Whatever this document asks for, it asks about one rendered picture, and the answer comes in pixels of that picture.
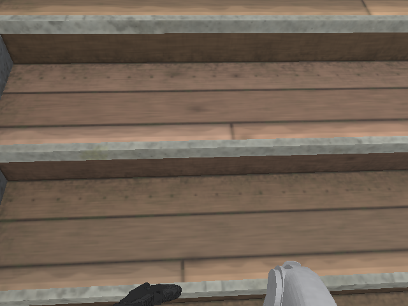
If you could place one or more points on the robot right thigh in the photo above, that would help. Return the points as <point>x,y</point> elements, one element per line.
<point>296,286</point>

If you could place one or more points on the left robot hand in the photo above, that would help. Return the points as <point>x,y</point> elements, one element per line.
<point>146,295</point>

